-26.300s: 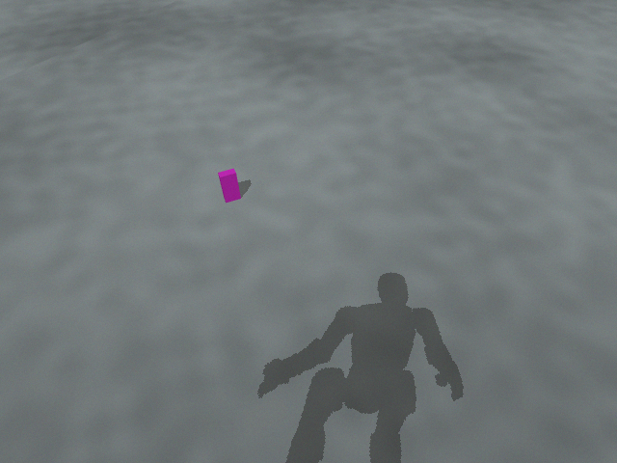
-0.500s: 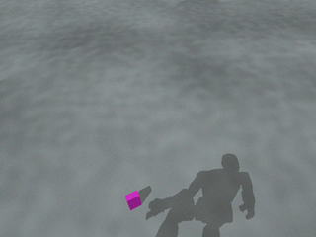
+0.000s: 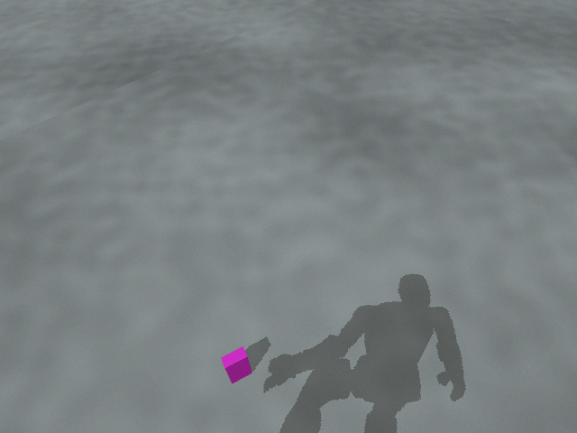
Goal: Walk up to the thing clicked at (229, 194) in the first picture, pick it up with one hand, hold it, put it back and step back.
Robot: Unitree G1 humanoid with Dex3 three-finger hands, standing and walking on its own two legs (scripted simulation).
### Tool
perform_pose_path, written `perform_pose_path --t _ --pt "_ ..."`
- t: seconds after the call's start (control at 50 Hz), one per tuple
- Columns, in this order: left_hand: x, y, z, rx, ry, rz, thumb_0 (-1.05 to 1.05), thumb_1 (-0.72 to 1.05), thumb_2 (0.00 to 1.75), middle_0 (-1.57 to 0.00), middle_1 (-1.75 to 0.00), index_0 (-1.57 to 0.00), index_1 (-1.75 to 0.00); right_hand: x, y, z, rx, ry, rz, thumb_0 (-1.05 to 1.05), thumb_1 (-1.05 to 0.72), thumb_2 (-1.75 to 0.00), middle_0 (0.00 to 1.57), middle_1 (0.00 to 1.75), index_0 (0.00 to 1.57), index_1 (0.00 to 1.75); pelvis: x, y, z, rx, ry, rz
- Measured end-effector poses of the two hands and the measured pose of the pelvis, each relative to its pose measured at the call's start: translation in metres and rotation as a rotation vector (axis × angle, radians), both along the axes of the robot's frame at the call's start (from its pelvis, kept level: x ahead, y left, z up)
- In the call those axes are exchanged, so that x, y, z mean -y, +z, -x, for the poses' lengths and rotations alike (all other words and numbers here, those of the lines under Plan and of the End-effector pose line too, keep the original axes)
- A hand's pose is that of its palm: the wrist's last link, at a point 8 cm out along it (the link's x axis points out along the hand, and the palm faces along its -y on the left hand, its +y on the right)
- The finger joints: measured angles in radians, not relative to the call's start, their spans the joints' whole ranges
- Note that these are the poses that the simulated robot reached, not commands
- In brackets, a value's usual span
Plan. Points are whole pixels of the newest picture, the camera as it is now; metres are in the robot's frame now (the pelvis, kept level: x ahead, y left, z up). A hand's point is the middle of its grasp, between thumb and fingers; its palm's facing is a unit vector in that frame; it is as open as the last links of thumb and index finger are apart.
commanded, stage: stand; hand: left
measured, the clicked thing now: (237, 365) +0.42 +0.21 -0.70
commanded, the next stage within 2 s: step back in 0.98 s
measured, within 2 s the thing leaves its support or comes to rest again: neither
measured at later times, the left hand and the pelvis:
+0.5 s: hand out of the picture +0.09 +0.25 -0.16, palm faces -0.01 -0.94 -0.34, open 7.4 cm; pelvis +0.02 +0.00 +0.00, yaw +0 degrees
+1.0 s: hand out of the picture +0.09 +0.25 -0.16, palm faces +0.00 -0.94 -0.34, open 7.4 cm; pelvis +0.02 +0.00 +0.00, yaw +0 degrees
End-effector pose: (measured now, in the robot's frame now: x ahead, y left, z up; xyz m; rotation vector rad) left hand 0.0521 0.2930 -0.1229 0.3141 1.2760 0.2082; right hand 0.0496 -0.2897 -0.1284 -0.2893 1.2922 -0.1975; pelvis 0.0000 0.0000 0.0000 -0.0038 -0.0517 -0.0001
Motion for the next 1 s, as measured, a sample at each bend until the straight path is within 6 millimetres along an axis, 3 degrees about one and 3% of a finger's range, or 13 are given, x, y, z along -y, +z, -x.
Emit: perform_pose_path --t 0.6,1.0 --pt "0.000 0.004 -0.037 0.033 0.003 0.005 0.01 0.90 0.90 -0.20 -0.30 -0.20 -0.30 -0.001 0.005 -0.048 0.056 0.027 0.005 0.01 -0.90 -0.90 0.20 0.30 0.20 0.30 0.000 0.002 -0.023 -0.018 0.002 -0.002" --pt "-0.001 0.002 -0.029 0.016 0.018 0.009 0.01 0.90 0.90 -0.20 -0.30 -0.20 -0.30 0.003 0.005 -0.042 0.033 0.020 0.005 0.01 -0.90 -0.90 0.20 0.30 0.20 0.30 0.001 0.001 -0.023 -0.023 0.008 -0.002"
